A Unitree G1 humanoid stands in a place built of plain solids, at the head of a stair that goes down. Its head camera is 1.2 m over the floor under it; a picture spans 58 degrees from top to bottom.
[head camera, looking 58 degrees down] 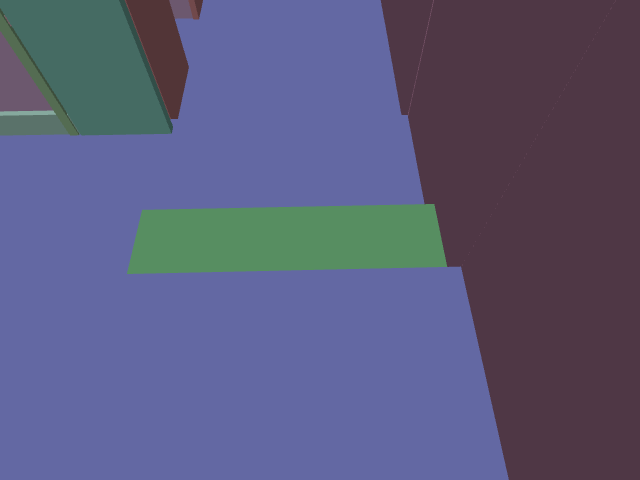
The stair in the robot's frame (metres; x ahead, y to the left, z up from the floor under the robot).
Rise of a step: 0.12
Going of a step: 0.48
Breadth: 1.11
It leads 1 degrees to the left of straight ahead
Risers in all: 3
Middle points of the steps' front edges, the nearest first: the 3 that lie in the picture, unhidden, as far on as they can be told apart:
0.64 0.11 0.00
0.98 0.12 -0.12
1.60 0.13 -0.24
